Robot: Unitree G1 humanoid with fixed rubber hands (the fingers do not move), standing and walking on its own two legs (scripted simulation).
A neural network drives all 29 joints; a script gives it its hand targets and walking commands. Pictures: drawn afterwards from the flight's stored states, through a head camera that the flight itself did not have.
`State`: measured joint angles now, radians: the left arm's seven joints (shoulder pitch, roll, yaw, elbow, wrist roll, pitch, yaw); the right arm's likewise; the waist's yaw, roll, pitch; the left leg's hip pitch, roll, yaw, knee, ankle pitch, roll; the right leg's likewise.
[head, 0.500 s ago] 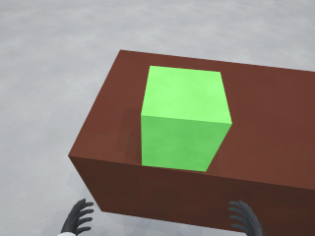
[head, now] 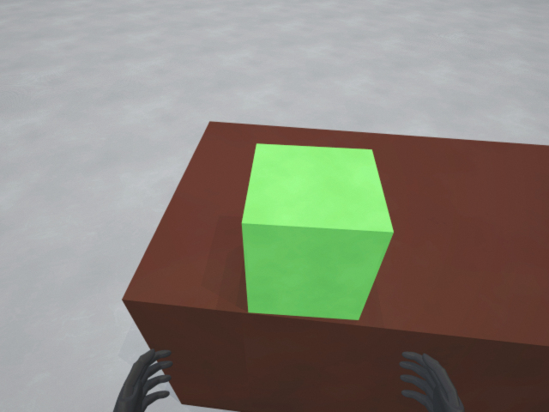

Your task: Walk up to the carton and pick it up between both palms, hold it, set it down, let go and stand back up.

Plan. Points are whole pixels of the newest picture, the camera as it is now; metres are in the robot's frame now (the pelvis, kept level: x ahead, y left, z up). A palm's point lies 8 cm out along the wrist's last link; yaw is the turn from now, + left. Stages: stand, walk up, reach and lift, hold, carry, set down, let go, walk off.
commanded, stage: reach and lift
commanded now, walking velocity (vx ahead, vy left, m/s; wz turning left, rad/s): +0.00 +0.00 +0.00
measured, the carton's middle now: (308, 233) +0.44 -0.02 +0.01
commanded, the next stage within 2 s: none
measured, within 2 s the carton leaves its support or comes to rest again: neither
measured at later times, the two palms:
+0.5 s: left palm (139, 378) +0.18 +0.21 -0.02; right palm (440, 382) +0.20 -0.20 -0.02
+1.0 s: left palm (146, 299) +0.26 +0.21 +0.06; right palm (447, 315) +0.26 -0.21 +0.05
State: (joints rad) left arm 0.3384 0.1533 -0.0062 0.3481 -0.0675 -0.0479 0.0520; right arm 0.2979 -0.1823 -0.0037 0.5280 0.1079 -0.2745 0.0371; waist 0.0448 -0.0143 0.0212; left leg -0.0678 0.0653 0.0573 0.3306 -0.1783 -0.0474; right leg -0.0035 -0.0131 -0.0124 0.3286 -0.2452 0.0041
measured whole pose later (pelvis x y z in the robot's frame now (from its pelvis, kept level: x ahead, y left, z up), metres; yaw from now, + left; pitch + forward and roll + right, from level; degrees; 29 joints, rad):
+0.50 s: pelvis +0.00 -0.01 +0.00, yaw +0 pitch -4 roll +0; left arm 0.26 0.19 -0.04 0.38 -0.14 -0.27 0.04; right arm 0.22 -0.15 0.04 0.50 0.19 -0.37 -0.01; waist 0.04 -0.03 0.02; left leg -0.10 0.07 0.05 0.37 -0.20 -0.06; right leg -0.04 0.00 -0.02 0.39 -0.28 -0.01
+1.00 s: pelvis +0.00 -0.01 +0.00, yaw -1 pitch -2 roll +0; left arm 0.05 0.17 0.09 0.00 -0.13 0.27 0.03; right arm 0.05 -0.26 0.06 0.17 0.29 -0.01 -0.08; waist 0.03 -0.02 0.04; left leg -0.08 0.08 0.07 0.28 -0.15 -0.06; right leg -0.04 0.00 0.01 0.31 -0.22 -0.01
